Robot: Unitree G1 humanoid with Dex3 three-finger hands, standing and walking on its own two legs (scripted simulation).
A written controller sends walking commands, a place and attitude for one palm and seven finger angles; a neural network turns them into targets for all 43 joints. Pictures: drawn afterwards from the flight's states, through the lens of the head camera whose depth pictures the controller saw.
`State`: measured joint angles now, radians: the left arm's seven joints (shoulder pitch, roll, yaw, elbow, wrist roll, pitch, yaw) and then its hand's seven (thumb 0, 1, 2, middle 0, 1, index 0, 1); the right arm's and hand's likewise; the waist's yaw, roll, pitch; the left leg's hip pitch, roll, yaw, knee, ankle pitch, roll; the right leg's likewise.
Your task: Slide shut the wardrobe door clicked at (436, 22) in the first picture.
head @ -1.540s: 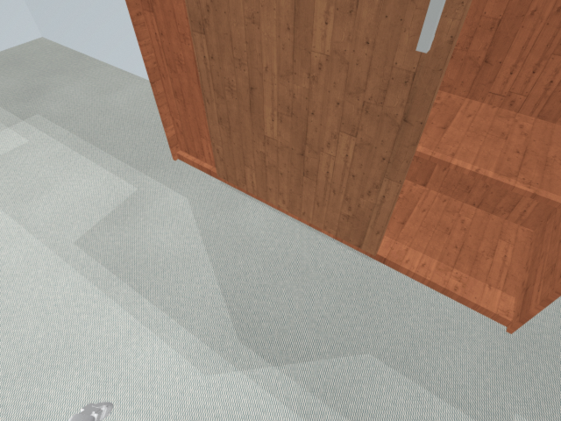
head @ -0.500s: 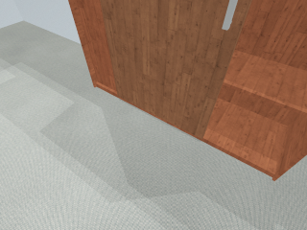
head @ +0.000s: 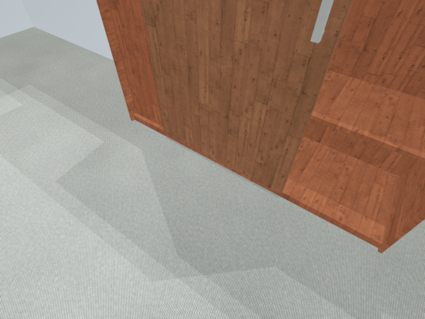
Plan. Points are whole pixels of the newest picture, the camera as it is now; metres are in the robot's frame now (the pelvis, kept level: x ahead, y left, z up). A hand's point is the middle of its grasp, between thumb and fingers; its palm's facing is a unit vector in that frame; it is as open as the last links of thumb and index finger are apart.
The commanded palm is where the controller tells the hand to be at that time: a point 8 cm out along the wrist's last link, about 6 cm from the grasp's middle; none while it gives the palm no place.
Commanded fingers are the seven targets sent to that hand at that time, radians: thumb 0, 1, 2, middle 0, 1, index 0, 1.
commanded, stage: turn to face it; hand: left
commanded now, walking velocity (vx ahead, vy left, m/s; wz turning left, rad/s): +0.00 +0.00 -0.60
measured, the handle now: (326, 12) +0.89 -0.28 +0.21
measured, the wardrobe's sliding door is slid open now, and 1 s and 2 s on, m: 0.54 0.54 0.54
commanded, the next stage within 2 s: take the last steps up to it in 0.98 s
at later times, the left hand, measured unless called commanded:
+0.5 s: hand out of the picture +0.04 +0.16 -0.17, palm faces -0.15 -0.95 -0.26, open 7.4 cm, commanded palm none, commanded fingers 0.00 0.90 0.90 -0.20 -0.30 -0.20 -0.30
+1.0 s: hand out of the picture +0.11 +0.19 -0.17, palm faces -0.36 -0.90 -0.24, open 7.4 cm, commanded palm none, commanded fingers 0.00 0.90 0.90 -0.20 -0.30 -0.20 -0.30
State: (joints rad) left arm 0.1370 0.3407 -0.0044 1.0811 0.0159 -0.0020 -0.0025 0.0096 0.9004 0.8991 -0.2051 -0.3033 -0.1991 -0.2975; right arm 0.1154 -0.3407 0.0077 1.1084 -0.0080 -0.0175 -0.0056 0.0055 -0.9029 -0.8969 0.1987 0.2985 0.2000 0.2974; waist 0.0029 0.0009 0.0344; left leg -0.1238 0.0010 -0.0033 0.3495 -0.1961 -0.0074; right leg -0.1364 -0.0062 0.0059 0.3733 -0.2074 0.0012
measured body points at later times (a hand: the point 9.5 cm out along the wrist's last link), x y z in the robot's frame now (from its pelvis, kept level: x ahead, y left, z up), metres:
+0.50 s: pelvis -0.03 -0.03 -0.02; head +0.00 -0.06 +0.43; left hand +0.05 +0.21 -0.15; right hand +0.00 -0.29 -0.18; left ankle -0.02 +0.12 -0.68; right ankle -0.01 -0.10 -0.75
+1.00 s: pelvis -0.04 +0.02 -0.01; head -0.03 +0.04 +0.44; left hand +0.13 +0.24 -0.15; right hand -0.09 -0.23 -0.14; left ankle -0.01 +0.13 -0.75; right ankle -0.07 -0.09 -0.69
